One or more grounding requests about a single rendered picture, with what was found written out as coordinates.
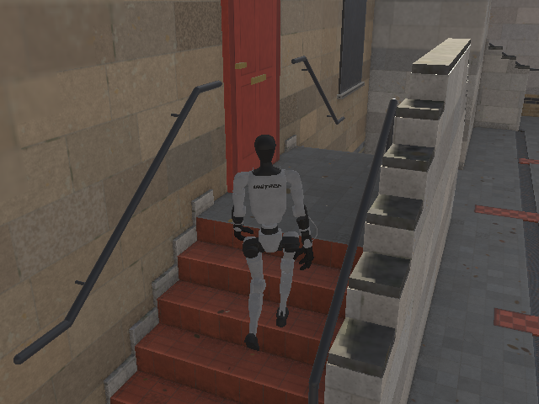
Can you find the robot right thigh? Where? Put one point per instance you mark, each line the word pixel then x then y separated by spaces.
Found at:
pixel 290 243

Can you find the left robot forearm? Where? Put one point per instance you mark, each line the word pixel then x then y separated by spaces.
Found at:
pixel 237 222

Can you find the robot left upper arm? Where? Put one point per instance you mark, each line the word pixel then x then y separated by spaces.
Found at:
pixel 239 182

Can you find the right robot forearm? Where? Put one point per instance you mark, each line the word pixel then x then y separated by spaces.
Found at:
pixel 304 229

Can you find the right robot hand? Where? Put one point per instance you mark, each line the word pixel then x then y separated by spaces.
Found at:
pixel 307 259

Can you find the robot thigh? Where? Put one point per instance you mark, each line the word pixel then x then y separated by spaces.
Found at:
pixel 290 243
pixel 255 263

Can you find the robot right upper arm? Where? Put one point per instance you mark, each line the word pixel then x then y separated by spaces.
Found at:
pixel 293 177

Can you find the left robot hand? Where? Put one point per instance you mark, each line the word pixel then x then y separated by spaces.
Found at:
pixel 238 235

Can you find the robot left thigh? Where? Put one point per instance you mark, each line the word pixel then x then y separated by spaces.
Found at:
pixel 255 263

